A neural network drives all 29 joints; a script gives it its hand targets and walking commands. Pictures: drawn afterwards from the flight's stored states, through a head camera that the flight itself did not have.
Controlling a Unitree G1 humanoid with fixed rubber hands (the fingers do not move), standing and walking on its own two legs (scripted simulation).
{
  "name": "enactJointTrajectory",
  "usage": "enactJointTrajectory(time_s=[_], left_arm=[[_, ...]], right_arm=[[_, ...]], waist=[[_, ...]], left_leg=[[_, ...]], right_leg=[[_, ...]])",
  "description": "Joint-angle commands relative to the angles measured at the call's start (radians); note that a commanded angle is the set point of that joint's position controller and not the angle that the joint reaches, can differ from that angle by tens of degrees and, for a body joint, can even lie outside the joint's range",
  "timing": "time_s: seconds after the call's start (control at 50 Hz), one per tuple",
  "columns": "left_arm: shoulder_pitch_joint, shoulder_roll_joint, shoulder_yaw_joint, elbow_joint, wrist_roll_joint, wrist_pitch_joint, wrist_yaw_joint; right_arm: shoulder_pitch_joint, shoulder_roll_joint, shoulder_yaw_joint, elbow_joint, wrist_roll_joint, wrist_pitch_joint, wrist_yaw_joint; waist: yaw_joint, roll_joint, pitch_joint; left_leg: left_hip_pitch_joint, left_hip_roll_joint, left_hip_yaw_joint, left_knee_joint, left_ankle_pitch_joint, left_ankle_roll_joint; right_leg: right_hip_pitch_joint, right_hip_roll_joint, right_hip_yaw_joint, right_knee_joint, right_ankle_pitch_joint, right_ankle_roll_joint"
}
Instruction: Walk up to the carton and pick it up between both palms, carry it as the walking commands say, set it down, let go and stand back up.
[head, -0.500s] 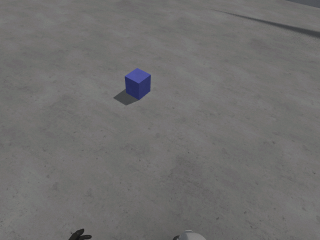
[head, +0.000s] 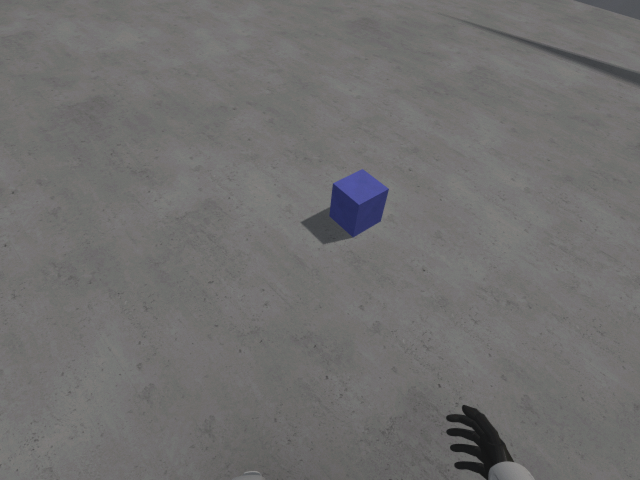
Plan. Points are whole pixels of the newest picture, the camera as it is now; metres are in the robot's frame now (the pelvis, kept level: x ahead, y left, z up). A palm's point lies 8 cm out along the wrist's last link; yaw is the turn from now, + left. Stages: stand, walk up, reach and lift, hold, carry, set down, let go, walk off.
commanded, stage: walk up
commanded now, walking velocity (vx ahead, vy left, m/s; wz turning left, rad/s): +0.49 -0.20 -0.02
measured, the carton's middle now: (357, 203) +1.34 -0.07 -0.67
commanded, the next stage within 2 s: none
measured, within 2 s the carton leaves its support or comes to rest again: neither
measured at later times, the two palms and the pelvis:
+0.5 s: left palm (233, 320) +0.39 +0.19 -0.12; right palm out of the picture +0.07 -0.24 -0.12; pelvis +0.22 -0.02 +0.00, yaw -4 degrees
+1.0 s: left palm (242, 375) +0.31 +0.16 -0.14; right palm (466, 228) +0.65 -0.25 -0.09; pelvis +0.44 -0.05 +0.00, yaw +0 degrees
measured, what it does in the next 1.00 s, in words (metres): walks ahead: left foot, then right foot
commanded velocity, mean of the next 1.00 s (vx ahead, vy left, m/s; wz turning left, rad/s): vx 0.49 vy -0.13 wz -0.01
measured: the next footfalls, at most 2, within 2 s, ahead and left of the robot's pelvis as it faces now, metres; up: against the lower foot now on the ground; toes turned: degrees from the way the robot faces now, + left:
left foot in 0.04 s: +0.15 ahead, +0.13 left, +0.00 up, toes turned +8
right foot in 0.54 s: +0.37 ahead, -0.17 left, +0.00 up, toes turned -13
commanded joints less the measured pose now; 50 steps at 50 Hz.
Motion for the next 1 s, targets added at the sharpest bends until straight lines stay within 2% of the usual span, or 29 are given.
enactJointTrajectory(time_s=[0.0, 0.02, 0.04, 0.06, 0.08, 0.1, 0.12, 0.16, 0.24, 0.26, 0.32, 0.4, 0.44, 0.46, 0.48, 0.5, 0.52, 0.54, 0.56, 0.6, 0.62, 0.68, 0.78, 0.82, 0.88, 0.92, 0.94, 0.96, 0.98], left_arm=[[-0.060, 0.104, 0.005, -0.081, -0.018, -0.010, -0.004], [-0.065, 0.066, 0.004, -0.133, -0.021, -0.010, -0.010], [-0.069, 0.096, 0.024, -0.129, -0.011, -0.001, -0.011], [-0.088, 0.113, 0.028, -0.131, -0.016, 0.003, -0.010], [-0.152, 0.099, 0.019, -0.132, -0.011, -0.001, -0.008], [-0.162, 0.082, 0.014, -0.126, -0.004, 0.000, -0.008], [-0.139, 0.064, 0.012, -0.115, 0.000, 0.010, -0.009], [-0.137, 0.044, 0.015, -0.123, 0.004, 0.029, -0.014], [-0.275, 0.021, 0.010, -0.169, 0.004, 0.058, -0.038], [-0.305, 0.021, 0.005, -0.177, 0.002, 0.061, -0.045], [-0.390, 0.036, -0.003, -0.200, -0.009, 0.060, -0.065], [-0.425, 0.078, 0.008, -0.210, -0.006, 0.049, -0.069], [-0.362, 0.103, 0.015, -0.189, -0.002, 0.038, -0.059], [-0.265, 0.133, 0.026, -0.156, 0.000, 0.030, -0.048], [-0.106, 0.191, 0.049, -0.101, 0.005, 0.020, -0.031], [0.052, 0.278, 0.071, -0.074, 0.016, 0.010, -0.017], [0.089, 0.321, 0.072, -0.069, 0.006, 0.011, -0.006], [0.044, 0.284, 0.062, -0.071, 0.010, 0.006, 0.000], [-0.005, 0.233, 0.051, -0.082, 0.009, -0.005, 0.004], [-0.073, 0.172, 0.033, -0.105, -0.002, -0.017, 0.011], [-0.096, 0.152, 0.029, -0.123, 0.001, -0.033, 0.011], [-0.118, 0.115, 0.020, -0.101, 0.004, -0.047, 0.015], [-0.084, 0.092, 0.007, -0.079, 0.003, -0.038, 0.008], [-0.059, 0.113, 0.010, -0.071, 0.000, -0.033, 0.005], [-0.015, 0.140, 0.016, -0.065, -0.003, -0.025, 0.004], [0.001, 0.140, 0.015, -0.057, -0.005, -0.019, 0.003], [-0.014, 0.139, 0.012, -0.059, -0.009, -0.019, 0.003], [-0.013, 0.130, 0.007, -0.059, -0.013, -0.019, 0.005], [-0.026, 0.117, 0.005, -0.067, -0.025, -0.022, 0.006]], right_arm=[[0.393, -0.219, -0.061, 0.090, -0.030, -0.032, -0.046], [0.535, -0.321, -0.080, 0.110, -0.041, -0.035, -0.063], [0.516, -0.338, -0.084, 0.121, -0.030, -0.030, -0.070], [0.458, -0.287, -0.075, 0.118, -0.022, -0.037, -0.069], [0.408, -0.221, -0.057, 0.116, -0.027, -0.050, -0.065], [0.376, -0.176, -0.042, 0.115, -0.022, -0.059, -0.064], [0.337, -0.140, -0.033, 0.112, -0.012, -0.066, -0.062], [0.313, -0.121, -0.028, 0.112, 0.000, -0.072, -0.056], [0.388, -0.113, -0.022, 0.147, -0.001, -0.075, -0.053], [0.396, -0.114, -0.022, 0.150, -0.005, -0.073, -0.051], [0.390, -0.135, -0.029, 0.146, -0.010, -0.067, -0.048], [0.450, -0.184, -0.040, 0.140, -0.010, -0.061, -0.049], [0.459, -0.200, -0.043, 0.138, -0.008, -0.060, -0.049], [0.464, -0.179, -0.036, 0.134, -0.008, -0.059, -0.046], [0.454, -0.150, -0.023, 0.115, -0.008, -0.058, -0.039], [0.465, -0.079, -0.002, 0.079, 0.004, -0.058, -0.034], [0.421, -0.084, -0.011, 0.055, 0.009, -0.052, -0.034], [0.393, -0.095, -0.018, 0.053, 0.003, -0.053, -0.031], [0.365, -0.097, -0.021, 0.062, 0.000, -0.057, -0.027], [0.334, -0.087, -0.017, 0.068, -0.008, -0.053, -0.024], [0.322, -0.060, -0.018, 0.062, -0.016, -0.042, -0.025], [0.247, -0.028, -0.014, 0.030, -0.023, -0.016, -0.017], [0.068, -0.023, -0.002, -0.024, -0.010, 0.001, 0.004], [0.013, -0.035, -0.003, -0.037, -0.003, 0.001, 0.009], [-0.035, -0.049, -0.006, -0.045, -0.002, -0.007, 0.009], [-0.032, -0.056, -0.006, -0.040, -0.003, -0.018, 0.004], [0.029, -0.066, -0.007, -0.020, -0.007, -0.027, -0.002], [0.134, -0.096, -0.015, 0.020, -0.014, -0.037, -0.012], [0.292, -0.152, -0.034, 0.066, -0.033, -0.047, -0.025]], waist=[[-0.234, 0.169, -0.141], [-0.259, 0.362, -0.212], [-0.230, 0.258, -0.143], [-0.209, 0.174, -0.120], [-0.198, 0.106, -0.078], [-0.172, 0.091, -0.041], [-0.142, 0.109, -0.016], [-0.113, 0.118, 0.026], [-0.117, 0.150, 0.092], [-0.118, 0.181, 0.109], [-0.124, 0.208, 0.137], [-0.136, 0.160, 0.092], [-0.102, 0.087, 0.031], [-0.062, 0.013, -0.036], [0.004, -0.137, -0.142], [0.041, -0.379, -0.265], [0.037, -0.362, -0.215], [0.011, -0.234, -0.167], [-0.012, -0.166, -0.144], [-0.055, -0.098, -0.079], [-0.072, -0.056, -0.058], [-0.095, -0.070, 0.005], [-0.083, -0.101, 0.093], [-0.073, -0.122, 0.104], [-0.059, -0.115, 0.105], [-0.063, -0.086, 0.085], [-0.095, -0.050, 0.044], [-0.139, 0.014, -0.031], [-0.215, 0.097, -0.116]], left_leg=[[0.674, 0.154, -0.215, -0.222, -0.107, 0.107], [0.759, 0.411, -0.573, -0.361, -0.119, 0.154], [0.688, 0.428, -0.603, -0.385, -0.001, 0.187], [0.635, 0.378, -0.502, -0.365, 0.073, 0.209], [0.598, 0.325, -0.429, -0.350, 0.186, 0.193], [0.529, 0.281, -0.356, -0.355, 0.273, 0.176], [0.454, 0.249, -0.279, -0.367, 0.293, 0.159], [0.385, 0.228, -0.200, -0.398, 0.270, 0.148], [0.334, 0.209, -0.120, -0.468, 0.216, 0.124], [0.311, 0.192, -0.094, -0.479, 0.195, 0.113], [0.253, 0.167, -0.028, -0.521, 0.090, 0.103], [0.296, 0.192, -0.015, -0.434, 0.168, 0.108], [0.295, 0.166, 0.019, -0.298, 0.244, 0.095], [0.262, 0.126, 0.041, -0.144, 0.264, 0.075], [0.131, 0.066, 0.065, 0.107, 0.218, 0.045], [-0.058, -0.034, 0.055, 0.418, -0.296, 0.021], [-0.178, -0.059, -0.005, 0.579, -0.393, 0.032], [-0.221, -0.029, -0.058, 0.636, -0.330, 0.037], [-0.228, -0.013, -0.074, 0.628, -0.278, 0.036], [-0.173, 0.008, -0.095, 0.596, -0.205, 0.037], [-0.174, 0.018, -0.095, 0.572, -0.174, 0.036], [-0.134, 0.046, -0.092, 0.458, -0.104, 0.028], [-0.031, 0.026, -0.035, 0.129, 0.010, 0.003], [-0.008, 0.013, -0.010, 0.059, 0.036, 0.004], [0.000, 0.000, 0.011, 0.001, 0.028, 0.004], [0.072, -0.023, 0.024, -0.063, -0.001, 0.010], [0.174, -0.046, 0.039, -0.115, -0.007, 0.025], [0.342, -0.063, 0.044, -0.154, -0.028, 0.051], [0.569, 0.050, -0.091, -0.192, -0.042, 0.103]], right_leg=[[-0.500, -0.048, 0.057, 0.413, 0.055, -0.062], [-0.650, -0.002, 0.130, 0.692, -0.199, -0.029], [-0.699, -0.016, 0.221, 0.861, -0.167, -0.021], [-0.672, -0.056, 0.234, 0.911, -0.114, -0.026], [-0.693, -0.080, 0.230, 0.901, -0.063, -0.027], [-0.675, -0.083, 0.231, 0.890, -0.030, -0.026], [-0.631, -0.095, 0.234, 0.863, 0.003, -0.017], [-0.604, -0.103, 0.222, 0.822, 0.059, 0.003], [-0.588, -0.105, 0.171, 0.608, 0.166, 0.032], [-0.556, -0.103, 0.160, 0.527, 0.189, 0.037], [-0.430, -0.084, 0.120, 0.312, 0.232, 0.028], [-0.344, -0.067, 0.071, 0.222, 0.151, 0.006], [-0.228, -0.046, 0.052, 0.157, 0.133, -0.013], [-0.093, -0.048, 0.061, 0.122, 0.125, -0.033], [0.126, -0.126, 0.164, 0.075, 0.071, -0.080], [0.328, -0.399, 0.517, -0.027, 0.041, -0.142], [0.321, -0.445, 0.659, -0.102, 0.067, -0.179], [0.292, -0.389, 0.579, -0.064, 0.159, -0.193], [0.230, -0.340, 0.482, -0.032, 0.277, -0.178], [0.059, -0.316, 0.427, -0.090, 0.256, -0.154], [0.022, -0.344, 0.446, -0.120, 0.301, -0.144], [-0.091, -0.342, 0.392, -0.174, 0.280, -0.159], [-0.196, -0.275, 0.265, -0.244, 0.090, -0.147], [-0.193, -0.277, 0.240, -0.241, 0.087, -0.151], [-0.152, -0.288, 0.240, -0.221, 0.074, -0.163], [-0.147, -0.249, 0.212, -0.158, 0.132, -0.149], [-0.162, -0.214, 0.169, -0.072, 0.211, -0.135], [-0.201, -0.157, 0.117, 0.084, 0.299, -0.115], [-0.362, -0.114, 0.076, 0.321, 0.297, -0.076]])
